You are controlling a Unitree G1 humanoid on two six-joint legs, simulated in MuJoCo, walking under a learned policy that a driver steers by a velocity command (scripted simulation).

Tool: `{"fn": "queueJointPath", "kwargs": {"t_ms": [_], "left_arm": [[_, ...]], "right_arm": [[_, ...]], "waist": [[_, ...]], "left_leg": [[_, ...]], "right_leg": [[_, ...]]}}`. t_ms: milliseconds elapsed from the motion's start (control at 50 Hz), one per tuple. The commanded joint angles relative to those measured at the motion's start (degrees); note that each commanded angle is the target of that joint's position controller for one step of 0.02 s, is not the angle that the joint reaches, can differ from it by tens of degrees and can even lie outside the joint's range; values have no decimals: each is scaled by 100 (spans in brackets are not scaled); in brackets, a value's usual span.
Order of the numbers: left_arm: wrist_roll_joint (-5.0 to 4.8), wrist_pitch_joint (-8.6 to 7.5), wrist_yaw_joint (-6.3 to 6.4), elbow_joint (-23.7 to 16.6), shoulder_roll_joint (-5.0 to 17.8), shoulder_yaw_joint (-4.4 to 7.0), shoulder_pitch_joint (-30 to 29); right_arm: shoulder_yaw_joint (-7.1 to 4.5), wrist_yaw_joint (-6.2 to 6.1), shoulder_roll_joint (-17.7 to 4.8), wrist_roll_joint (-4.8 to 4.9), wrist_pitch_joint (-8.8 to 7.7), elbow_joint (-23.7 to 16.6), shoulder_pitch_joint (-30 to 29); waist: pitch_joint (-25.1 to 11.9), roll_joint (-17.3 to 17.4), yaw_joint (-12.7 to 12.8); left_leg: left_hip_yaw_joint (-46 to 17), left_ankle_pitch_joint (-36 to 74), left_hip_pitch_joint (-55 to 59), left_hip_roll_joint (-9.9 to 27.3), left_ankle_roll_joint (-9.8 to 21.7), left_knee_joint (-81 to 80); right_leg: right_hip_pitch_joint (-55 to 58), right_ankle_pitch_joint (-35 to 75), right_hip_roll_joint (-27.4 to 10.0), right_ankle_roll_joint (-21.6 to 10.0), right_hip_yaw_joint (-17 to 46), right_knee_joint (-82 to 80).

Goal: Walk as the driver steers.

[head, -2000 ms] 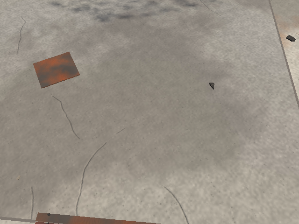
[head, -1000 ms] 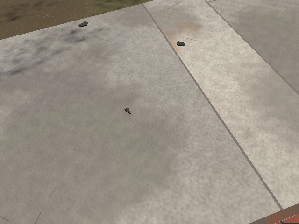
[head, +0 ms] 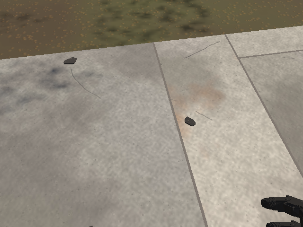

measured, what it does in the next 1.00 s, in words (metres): walks ahead, turning left: left foot, then right foot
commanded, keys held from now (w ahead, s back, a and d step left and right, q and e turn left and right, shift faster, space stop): w+q+shift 0.34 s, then shift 0.66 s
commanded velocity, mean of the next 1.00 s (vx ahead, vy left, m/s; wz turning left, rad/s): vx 0.56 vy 0.00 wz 0.54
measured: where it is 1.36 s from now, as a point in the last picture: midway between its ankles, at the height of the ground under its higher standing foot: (148, 170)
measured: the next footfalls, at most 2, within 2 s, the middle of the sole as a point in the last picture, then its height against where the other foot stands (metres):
left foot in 0.04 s outside the picture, level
right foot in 0.46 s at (174, 172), level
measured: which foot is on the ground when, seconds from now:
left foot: up 0.00-0.02, down 0.04-0.46, up 0.48-0.84, down 0.86-1.00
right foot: down 0.00-0.04, up 0.06-0.44, down 0.46-1.00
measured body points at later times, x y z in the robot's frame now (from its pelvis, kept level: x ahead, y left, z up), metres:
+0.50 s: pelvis +0.47 +0.01 +0.01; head +0.52 +0.03 +0.45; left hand +0.61 +0.31 -0.06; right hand +0.59 -0.28 -0.11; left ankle +0.22 +0.02 -0.64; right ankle +0.65 -0.05 -0.71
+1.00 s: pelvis +0.66 +0.08 +0.02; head +0.67 +0.10 +0.47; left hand +0.60 +0.37 -0.10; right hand +0.95 -0.01 -0.06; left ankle +0.67 +0.21 -0.71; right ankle +0.69 -0.05 -0.69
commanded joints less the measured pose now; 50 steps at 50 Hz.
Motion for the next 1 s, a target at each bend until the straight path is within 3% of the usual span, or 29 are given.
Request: {"fn": "queueJointPath", "kwargs": {"t_ms": [20,40,60,80,100,120,140,200,260,340,380,420,440,460,480,500,520,540,560,580,620,700,820,860,880,900,920,960,1000], "left_arm": [[70,91,149,-811,1463,309,-1207],[95,158,53,-838,1380,321,-1357],[178,83,-76,-999,552,114,-1526],[36,-47,-77,-1687,524,40,-873],[96,-195,-75,-1764,801,6,-1326],[82,-246,-84,-1716,929,9,-1510],[153,-203,-74,-1701,876,-4,-1655],[323,180,-105,-1682,672,-82,-1567],[221,234,-210,-2164,401,-203,-2640],[7,191,-248,-2391,374,-240,-3234],[75,129,-204,-2370,451,-215,-3166],[142,41,-73,-2122,784,-61,-2328],[133,-31,-16,-1867,961,29,-1420],[196,-104,33,-1630,1263,126,-434],[-39,-218,-25,-1705,1378,194,-433],[-98,-186,-124,-1723,1349,260,-408],[-71,-143,-100,-1939,971,243,-1000],[-78,-121,-126,-1875,695,160,-1487],[-96,-124,-169,-1811,566,102,-1575],[-90,-145,-199,-1677,628,120,-1571],[-126,-162,-228,-1512,591,134,-1794],[-195,-67,-154,-1265,927,248,-2076],[-298,73,-119,-919,1085,275,-1855],[-313,107,-118,-786,924,217,-1674],[-160,71,-120,-786,760,150,-1455],[-64,69,-162,-702,370,-3,-719],[-88,193,-163,-692,468,-8,-1009],[-169,403,-112,-785,621,51,-1413],[-101,565,-37,-666,650,81,-1266]], "right_arm": [[-274,-111,-779,-2,8,570,2902],[-451,-266,-1030,49,6,866,3683],[-586,-404,-1409,159,80,864,3196],[-682,-406,-1995,-41,118,534,2766],[-702,-456,-1722,-16,140,364,2647],[-615,-508,-1304,-15,104,434,2439],[-552,-521,-1096,2,27,490,2213],[-410,-537,-798,79,-255,471,2015],[-455,-501,-869,90,-385,463,2099],[-558,-422,-994,161,-384,537,2491],[-570,-476,-979,157,-341,655,2693],[-595,-546,-1137,117,-341,739,2770],[-606,-546,-1209,140,-360,683,2488],[-514,-547,-831,169,-401,549,2303],[-93,-561,632,104,-348,587,3359],[-131,-556,-125,374,-308,464,3579],[-265,-611,-638,417,-207,381,2845],[-301,-642,-761,368,-141,177,2169],[-307,-650,-723,273,-97,104,1800],[-295,-623,-553,242,-72,17,1829],[-216,-620,-221,262,-1,-34,2013],[-55,-575,24,150,-22,-177,1585],[-141,-469,-320,75,-52,-371,778],[-221,-511,-454,23,-68,-310,903],[-305,-577,-816,-24,-61,-356,1026],[-221,-621,-681,-139,12,-415,940],[-78,-595,-77,-60,57,-365,988],[-85,-523,-133,6,69,-226,734],[-163,-519,-364,17,70,-267,191]], "waist": [[-1123,-763,-1973],[-1332,-259,-2156],[-716,1134,-1566],[-1884,1312,-817],[-1783,257,-1047],[-691,-438,-750],[-259,-739,-445],[165,-814,19],[394,-521,-243],[18,-36,-734],[-51,-51,-808],[-619,117,-480],[-975,149,81],[-1525,19,507],[-2576,-1971,-91],[-3325,-2203,26],[-2569,-1223,141],[-1621,-558,51],[-1100,-190,12],[-789,-288,-164],[-651,-537,-468],[-895,-695,-488],[-787,-625,-317],[-804,-498,-381],[-1087,28,-330],[-1731,852,-5],[-1899,837,-279],[-1416,582,-225],[-1098,548,26]], "left_leg": [[-159,-496,4023,-615,462,-101],[-683,-787,5182,-493,686,-563],[-1819,-338,5453,112,832,-494],[-4711,-781,6872,1197,2034,-1485],[-5752,-2569,6545,1495,1990,-2734],[-5453,-2900,5365,1366,1653,-3174],[-4961,-2421,4423,1117,1440,-3195],[-3741,-1244,2525,403,1240,-3258],[-3136,-589,1741,-108,1018,-3441],[-3150,878,2512,-122,564,-3144],[-3015,2202,3238,-90,293,-2583],[-3043,3842,3873,-80,-116,-1305],[-2925,3704,3743,-186,-311,-196],[-2686,2141,2985,-418,-460,1231],[-2683,-3964,1129,-1152,-788,3413],[-2555,-3568,498,-904,-921,4371],[-2289,-3031,462,-486,-1034,4214],[-1916,-2697,392,-265,-1111,3880],[-1762,-2703,404,-170,-1162,3709],[-1800,-2657,541,-46,-1150,3458],[-1726,-2569,935,129,-1125,2535],[-1345,-1129,1826,154,-1155,379],[-1276,-250,2351,59,-814,-1110],[-1246,557,3029,15,-550,-1855],[-1863,2910,3740,670,-285,-1703],[-2916,3989,4635,1709,642,-1491],[-3246,3201,4487,1839,958,-1707],[-3127,1464,3889,1490,627,-2039],[-2734,586,2897,1227,267,-2222]], "right_leg": [[-1914,9055,-1575,-254,432,3221],[-2850,6032,-1095,-306,464,5430],[-4748,133,5,-219,629,7720],[-6434,-359,133,-63,1850,8732],[-6864,121,-136,-130,2370,8249],[-6768,509,-423,-145,2373,7486],[-6341,563,-626,-88,2342,6935],[-5289,384,-970,222,2247,5718],[-4789,1615,-939,318,1887,3991],[-4127,3206,-499,109,1773,2350],[-3909,3233,-265,-60,1685,1673],[-3005,2999,108,-218,1692,1392],[-2121,3478,-91,-310,1763,1077],[-822,3986,-866,-453,2248,1390],[1370,6883,-2551,-1300,4259,2258],[1544,5345,-2997,-1765,5864,1570],[658,4671,-2595,-1621,5066,1197],[-361,5092,-2268,-1467,4174,1058],[-1078,5554,-1988,-1430,3735,884],[-1601,5875,-1849,-1451,3436,723],[-2255,5698,-1652,-1459,2926,352],[-2796,6060,-1370,-1479,1981,159],[-2523,4642,-1443,-1236,1987,630],[-2670,3917,-1115,-915,1910,1245],[-3039,3030,-763,-587,1654,1869],[-3712,686,-398,-209,1559,2546],[-3804,-796,-437,-18,1893,2874],[-3924,-859,-504,96,2004,2881],[-3243,111,-549,145,1987,2316]]}}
